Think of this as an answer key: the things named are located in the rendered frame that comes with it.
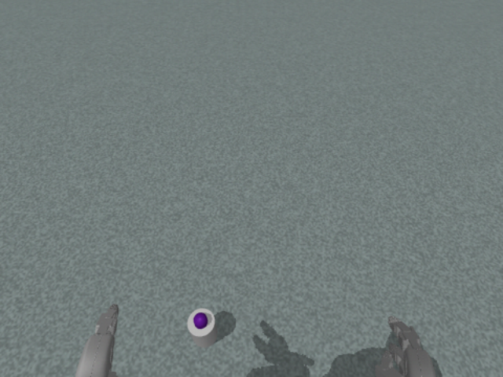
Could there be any right robot hand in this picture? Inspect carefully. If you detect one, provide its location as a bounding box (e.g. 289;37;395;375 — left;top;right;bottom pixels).
375;316;436;377

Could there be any left robot hand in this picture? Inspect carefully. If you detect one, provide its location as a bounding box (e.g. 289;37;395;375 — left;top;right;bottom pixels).
75;304;126;377

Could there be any bottle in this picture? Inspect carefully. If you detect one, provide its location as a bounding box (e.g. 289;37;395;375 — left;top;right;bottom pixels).
187;309;218;348

